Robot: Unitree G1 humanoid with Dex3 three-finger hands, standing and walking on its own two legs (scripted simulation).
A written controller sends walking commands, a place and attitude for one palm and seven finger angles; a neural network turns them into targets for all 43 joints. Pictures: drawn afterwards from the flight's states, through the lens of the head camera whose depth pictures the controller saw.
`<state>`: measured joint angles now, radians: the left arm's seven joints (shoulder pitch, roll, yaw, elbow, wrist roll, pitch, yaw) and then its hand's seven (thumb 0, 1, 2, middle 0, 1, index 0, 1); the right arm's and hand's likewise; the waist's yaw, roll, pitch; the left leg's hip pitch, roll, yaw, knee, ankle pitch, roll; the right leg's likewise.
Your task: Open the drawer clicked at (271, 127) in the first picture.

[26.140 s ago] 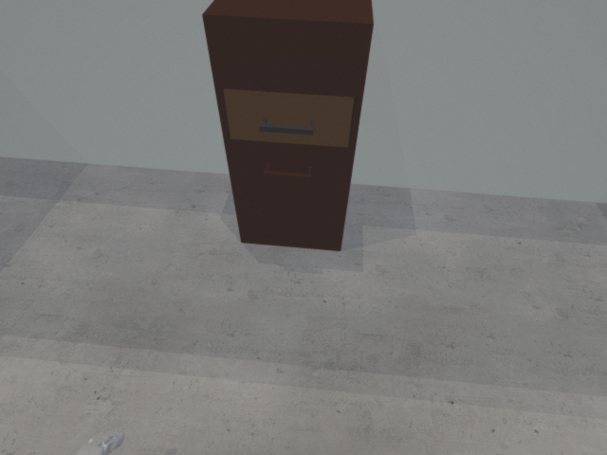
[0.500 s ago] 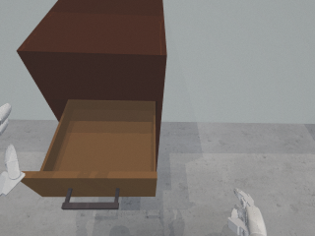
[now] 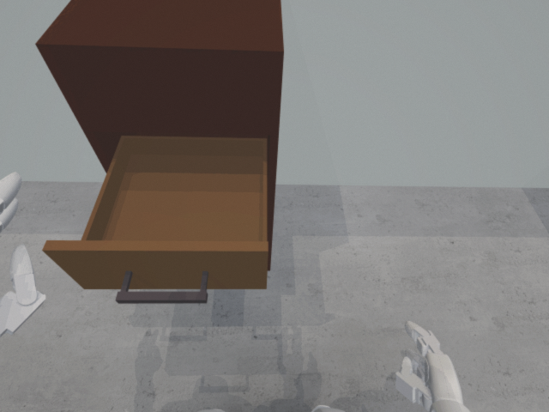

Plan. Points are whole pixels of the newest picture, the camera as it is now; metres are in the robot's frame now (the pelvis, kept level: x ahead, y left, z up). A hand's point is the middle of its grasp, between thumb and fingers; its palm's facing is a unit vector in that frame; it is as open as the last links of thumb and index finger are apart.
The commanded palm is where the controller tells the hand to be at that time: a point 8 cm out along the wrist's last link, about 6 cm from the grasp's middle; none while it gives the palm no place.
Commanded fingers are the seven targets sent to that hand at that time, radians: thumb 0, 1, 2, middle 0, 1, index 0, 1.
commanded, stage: step back with the hand held close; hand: left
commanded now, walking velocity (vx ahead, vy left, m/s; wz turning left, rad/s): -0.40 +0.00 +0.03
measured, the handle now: (164, 287) +0.34 +0.22 -0.14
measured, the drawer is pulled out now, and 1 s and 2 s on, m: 0.30 0.30 0.30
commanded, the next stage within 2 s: stop stepping back and stand still in 0.22 s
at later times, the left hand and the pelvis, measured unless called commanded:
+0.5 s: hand out of the picture +0.08 +0.22 +0.18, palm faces +0.37 -0.81 -0.45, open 7.4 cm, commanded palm +0.03 +0.27 +0.19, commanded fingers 0.00 0.90 0.90 -0.20 -0.30 -0.20 -0.30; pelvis -0.11 -0.01 +0.00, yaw -1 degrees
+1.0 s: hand out of the picture +0.05 +0.21 +0.18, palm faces +0.29 -0.82 -0.50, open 7.4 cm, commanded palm -0.02 +0.27 +0.19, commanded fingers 0.00 0.90 0.90 -0.20 -0.30 -0.20 -0.30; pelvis -0.15 -0.01 +0.01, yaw +0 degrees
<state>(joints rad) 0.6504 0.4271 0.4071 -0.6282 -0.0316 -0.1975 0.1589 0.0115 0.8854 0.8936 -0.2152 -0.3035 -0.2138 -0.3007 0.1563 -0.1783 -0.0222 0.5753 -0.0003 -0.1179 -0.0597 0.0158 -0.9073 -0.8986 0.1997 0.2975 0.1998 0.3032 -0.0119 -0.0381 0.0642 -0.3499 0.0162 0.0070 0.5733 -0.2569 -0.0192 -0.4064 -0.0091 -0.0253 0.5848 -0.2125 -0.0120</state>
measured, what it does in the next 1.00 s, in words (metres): walks backwards: right foot, then left foot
